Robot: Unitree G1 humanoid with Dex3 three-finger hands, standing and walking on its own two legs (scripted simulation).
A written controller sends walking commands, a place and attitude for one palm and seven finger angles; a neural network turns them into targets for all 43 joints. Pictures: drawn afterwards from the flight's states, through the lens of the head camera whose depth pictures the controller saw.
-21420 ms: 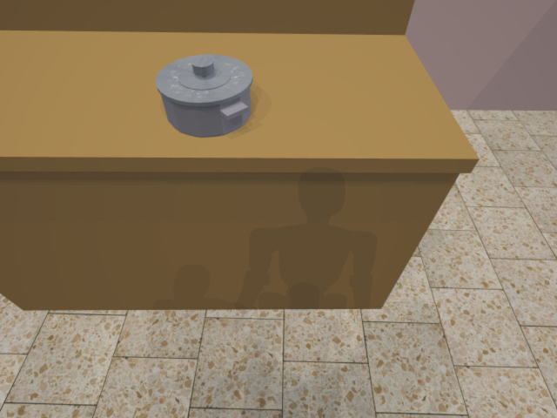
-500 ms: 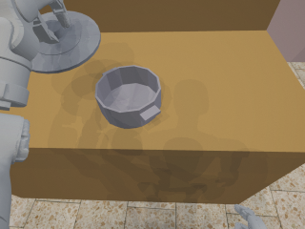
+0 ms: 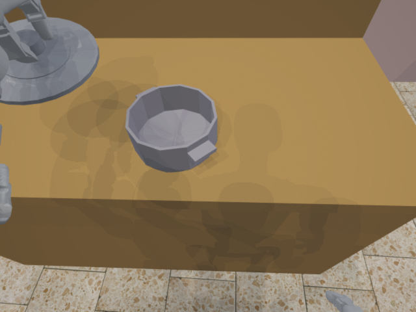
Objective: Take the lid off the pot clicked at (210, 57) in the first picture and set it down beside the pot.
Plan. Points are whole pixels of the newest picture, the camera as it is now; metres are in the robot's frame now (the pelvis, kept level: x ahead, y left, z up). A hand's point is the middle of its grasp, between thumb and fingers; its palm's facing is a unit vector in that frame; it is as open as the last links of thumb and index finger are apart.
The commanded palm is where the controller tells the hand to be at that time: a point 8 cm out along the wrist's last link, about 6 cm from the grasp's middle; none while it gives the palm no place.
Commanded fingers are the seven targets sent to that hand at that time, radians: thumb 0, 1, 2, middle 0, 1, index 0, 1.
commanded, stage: move the lid sideways beside the pot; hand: left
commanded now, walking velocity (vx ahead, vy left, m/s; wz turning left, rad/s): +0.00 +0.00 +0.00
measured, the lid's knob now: (27, 43) +0.48 +0.30 +0.25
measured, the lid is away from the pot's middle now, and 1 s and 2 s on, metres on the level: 0.21 0.24 0.23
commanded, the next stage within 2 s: lower the lid onto the table in 0.30 s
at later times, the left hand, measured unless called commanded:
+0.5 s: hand (1, 39) +0.45 +0.31 +0.28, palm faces -0.17 -0.11 -0.98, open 7.2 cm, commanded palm +0.44 +0.32 +0.35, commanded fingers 0.00 0.75 0.84 -0.91 -1.06 -0.90 -1.02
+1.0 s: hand (12, 68) +0.44 +0.32 +0.23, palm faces -0.26 -0.16 -0.95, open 7.2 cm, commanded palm +0.44 +0.32 +0.32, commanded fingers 0.00 0.75 0.84 -0.91 -1.06 -0.90 -1.02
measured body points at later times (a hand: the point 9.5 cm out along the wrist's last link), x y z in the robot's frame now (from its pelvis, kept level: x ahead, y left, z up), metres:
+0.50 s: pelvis +0.00 +0.00 +0.00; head +0.06 -0.01 +0.45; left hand +0.45 +0.31 +0.33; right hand +0.10 -0.28 -0.13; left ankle +0.00 +0.08 -0.75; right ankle -0.01 -0.14 -0.75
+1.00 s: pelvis +0.00 +0.00 +0.00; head +0.06 -0.01 +0.44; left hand +0.45 +0.33 +0.29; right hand +0.09 -0.27 -0.12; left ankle +0.00 +0.08 -0.75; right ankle -0.01 -0.14 -0.75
